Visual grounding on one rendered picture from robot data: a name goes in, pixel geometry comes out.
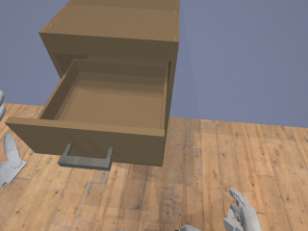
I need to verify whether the drawer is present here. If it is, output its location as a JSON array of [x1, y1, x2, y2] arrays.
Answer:
[[5, 59, 168, 165]]

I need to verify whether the robot left hand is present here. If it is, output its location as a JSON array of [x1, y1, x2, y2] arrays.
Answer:
[[0, 90, 26, 189]]

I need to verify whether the cabinet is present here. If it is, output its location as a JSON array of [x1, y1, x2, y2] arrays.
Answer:
[[38, 0, 180, 167]]

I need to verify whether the robot right hand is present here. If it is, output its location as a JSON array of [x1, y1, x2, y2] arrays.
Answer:
[[223, 188, 262, 231]]

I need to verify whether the handle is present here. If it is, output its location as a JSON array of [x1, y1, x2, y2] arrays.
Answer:
[[57, 143, 114, 171]]

